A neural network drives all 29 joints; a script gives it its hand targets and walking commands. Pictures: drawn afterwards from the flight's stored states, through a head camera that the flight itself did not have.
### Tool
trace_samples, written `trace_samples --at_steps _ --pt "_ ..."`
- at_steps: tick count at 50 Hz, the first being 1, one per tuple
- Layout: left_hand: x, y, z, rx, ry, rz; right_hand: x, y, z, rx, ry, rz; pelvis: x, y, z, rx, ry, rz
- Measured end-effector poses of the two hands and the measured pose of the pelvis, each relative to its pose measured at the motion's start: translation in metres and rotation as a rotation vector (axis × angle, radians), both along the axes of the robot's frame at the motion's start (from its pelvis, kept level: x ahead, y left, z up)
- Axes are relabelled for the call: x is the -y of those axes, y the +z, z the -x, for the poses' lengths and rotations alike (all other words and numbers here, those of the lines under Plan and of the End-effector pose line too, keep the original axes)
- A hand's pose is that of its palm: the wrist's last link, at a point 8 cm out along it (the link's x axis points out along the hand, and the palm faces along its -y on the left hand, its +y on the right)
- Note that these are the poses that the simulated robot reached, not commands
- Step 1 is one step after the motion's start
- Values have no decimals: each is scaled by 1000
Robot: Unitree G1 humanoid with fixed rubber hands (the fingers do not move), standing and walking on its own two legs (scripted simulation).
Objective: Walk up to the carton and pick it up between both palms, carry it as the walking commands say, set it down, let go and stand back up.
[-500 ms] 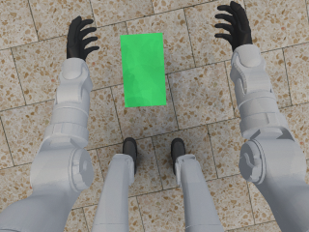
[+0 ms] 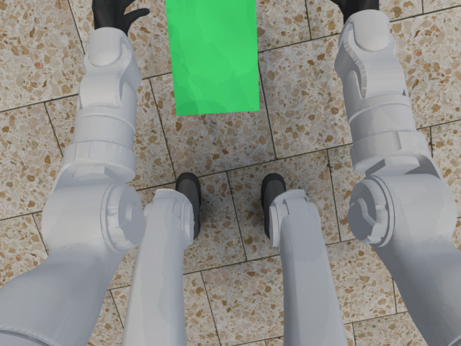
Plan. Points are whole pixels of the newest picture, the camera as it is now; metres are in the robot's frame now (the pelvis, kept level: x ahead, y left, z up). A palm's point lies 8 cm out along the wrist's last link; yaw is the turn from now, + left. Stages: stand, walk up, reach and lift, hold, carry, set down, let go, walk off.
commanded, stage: reach and lift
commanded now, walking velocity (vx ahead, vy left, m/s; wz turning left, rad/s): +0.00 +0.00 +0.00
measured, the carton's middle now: (215, 52) +0.54 +0.04 -0.43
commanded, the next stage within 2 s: none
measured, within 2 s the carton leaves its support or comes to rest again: neither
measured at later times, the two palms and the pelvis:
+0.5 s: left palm (150, 51) +0.51 +0.16 -0.30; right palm (331, 40) +0.53 -0.17 -0.29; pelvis -0.01 -0.01 -0.11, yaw +3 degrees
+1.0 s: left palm (156, 55) +0.52 +0.16 -0.37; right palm (314, 46) +0.54 -0.16 -0.36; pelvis -0.03 +0.00 -0.17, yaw +2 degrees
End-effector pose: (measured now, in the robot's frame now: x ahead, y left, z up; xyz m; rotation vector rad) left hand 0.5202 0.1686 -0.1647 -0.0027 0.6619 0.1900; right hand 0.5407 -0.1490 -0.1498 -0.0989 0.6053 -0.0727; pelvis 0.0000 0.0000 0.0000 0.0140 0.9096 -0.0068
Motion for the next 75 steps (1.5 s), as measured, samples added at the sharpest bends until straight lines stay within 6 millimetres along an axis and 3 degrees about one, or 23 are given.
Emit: trace_samples --at_steps 7,15,21,27,33,38,43,49,63,67,72,75 --pt "10 -40 0 -39 -9 14 3 -36 0 -44 -4 25 -3 -37 6 30 6 3" --pt "2 -83 0 -34 12 -28 11 -91 4 -69 -21 -12 4 -72 7 59 11 -13" --pt "11 -116 0 -53 -2 -24 14 -121 0 -63 -30 -30 9 -96 10 90 15 -28" --pt "9 -150 8 -80 -8 -32 21 -157 11 -100 -43 -25 10 -117 14 119 18 -32" --pt "0 -178 13 -91 -16 -28 11 -190 18 -123 -47 -55 8 -138 22 165 22 -27" --pt "3 -203 14 -103 -29 -2 3 -204 9 -102 -42 -59 4 -155 27 209 26 -17" --pt "4 -208 2 -69 -44 -1 6 -208 -1 -70 -56 -61 2 -166 31 249 29 -12" --pt "6 -206 0 -63 -48 -4 10 -213 2 -84 -64 -71 4 -172 33 274 29 -19" --pt "10 -192 -4 -70 -52 -5 11 -193 -5 -61 -36 -82 7 -173 31 274 28 -25" --pt "9 -193 -4 -71 -58 1 0 -196 -5 -78 7 -101 7 -172 29 270 28 -25" --pt "19 -196 -4 -76 -86 17 -43 -206 1 -115 104 -137 7 -171 28 264 28 -25" --pt "15 -199 -4 -87 -71 12 -42 -205 -1 -104 131 -75 5 -172 27 264 28 -22"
